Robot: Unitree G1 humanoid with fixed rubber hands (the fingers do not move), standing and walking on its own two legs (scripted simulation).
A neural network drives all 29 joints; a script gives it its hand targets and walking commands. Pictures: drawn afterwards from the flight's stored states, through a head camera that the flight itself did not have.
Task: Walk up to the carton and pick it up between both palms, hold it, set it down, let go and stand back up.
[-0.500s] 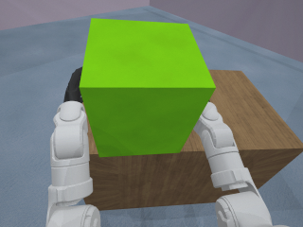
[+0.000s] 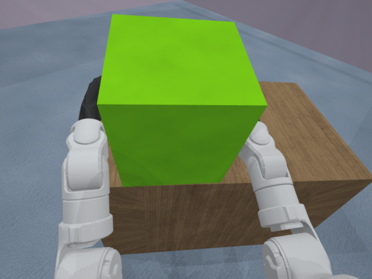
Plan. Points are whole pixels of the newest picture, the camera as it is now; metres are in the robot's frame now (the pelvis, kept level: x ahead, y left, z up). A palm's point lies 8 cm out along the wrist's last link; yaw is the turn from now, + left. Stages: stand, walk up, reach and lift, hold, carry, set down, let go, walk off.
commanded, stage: hold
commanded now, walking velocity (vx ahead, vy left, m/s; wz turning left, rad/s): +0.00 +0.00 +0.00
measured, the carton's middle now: (174, 110) +0.36 +0.01 +0.21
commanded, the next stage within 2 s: none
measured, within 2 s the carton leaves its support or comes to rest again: neither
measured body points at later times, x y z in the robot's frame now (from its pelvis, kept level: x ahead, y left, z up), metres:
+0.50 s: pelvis +0.00 +0.00 +0.00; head -0.02 +0.04 +0.45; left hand +0.36 +0.16 +0.19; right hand +0.37 -0.14 +0.19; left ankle +0.05 +0.13 -0.75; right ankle +0.00 -0.10 -0.75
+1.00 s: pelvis +0.02 +0.00 +0.00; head +0.00 +0.03 +0.45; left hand +0.37 +0.16 +0.18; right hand +0.38 -0.14 +0.18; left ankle +0.05 +0.13 -0.75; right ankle +0.00 -0.10 -0.75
